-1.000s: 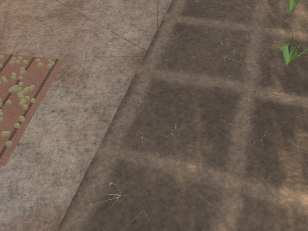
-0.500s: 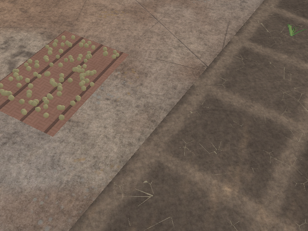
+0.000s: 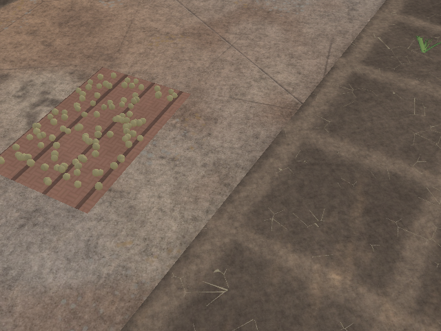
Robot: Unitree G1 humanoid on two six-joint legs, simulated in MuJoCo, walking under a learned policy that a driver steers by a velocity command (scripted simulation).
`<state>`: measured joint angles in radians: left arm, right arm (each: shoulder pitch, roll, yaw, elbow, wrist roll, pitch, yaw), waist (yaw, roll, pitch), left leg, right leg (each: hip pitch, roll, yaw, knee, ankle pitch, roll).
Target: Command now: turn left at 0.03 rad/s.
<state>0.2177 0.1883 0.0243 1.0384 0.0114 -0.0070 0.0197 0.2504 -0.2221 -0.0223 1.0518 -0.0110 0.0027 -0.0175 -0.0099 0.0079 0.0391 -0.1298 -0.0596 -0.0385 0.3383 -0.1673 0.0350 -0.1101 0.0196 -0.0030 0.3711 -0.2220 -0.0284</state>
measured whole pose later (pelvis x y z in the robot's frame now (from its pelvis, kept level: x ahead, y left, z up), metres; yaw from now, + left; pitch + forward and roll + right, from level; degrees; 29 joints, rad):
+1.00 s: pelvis +0.07 +0.02 -0.01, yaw -1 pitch +0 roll -1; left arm 0.45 0.20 0.05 1.14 0.02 -0.03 0.01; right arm 0.23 -0.19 -0.03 1.04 -0.02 -0.06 0.01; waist 0.03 -0.03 0.00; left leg -0.30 0.00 0.07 0.56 -0.32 0.07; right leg -0.07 0.01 0.02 0.42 -0.35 -0.03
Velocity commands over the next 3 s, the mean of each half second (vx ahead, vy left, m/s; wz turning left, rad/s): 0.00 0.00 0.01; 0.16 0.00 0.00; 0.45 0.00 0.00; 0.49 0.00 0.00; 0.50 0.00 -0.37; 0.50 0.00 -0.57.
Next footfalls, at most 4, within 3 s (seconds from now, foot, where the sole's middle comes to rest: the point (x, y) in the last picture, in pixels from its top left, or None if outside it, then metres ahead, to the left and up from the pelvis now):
1.02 left None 0.14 0.12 -0.78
1.50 right None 0.48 -0.04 -0.78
2.04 left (195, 256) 0.78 0.12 -0.78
2.58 right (253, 197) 1.03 -0.09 -0.78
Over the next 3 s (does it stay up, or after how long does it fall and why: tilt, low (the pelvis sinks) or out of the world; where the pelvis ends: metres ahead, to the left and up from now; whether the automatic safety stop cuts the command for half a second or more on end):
stays up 1.11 -0.07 -0.01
